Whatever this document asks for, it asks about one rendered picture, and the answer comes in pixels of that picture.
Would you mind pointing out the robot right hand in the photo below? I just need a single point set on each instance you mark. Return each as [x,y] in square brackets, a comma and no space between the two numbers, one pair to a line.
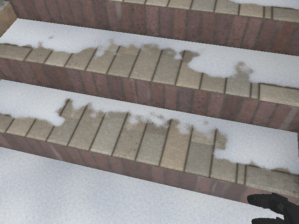
[277,204]

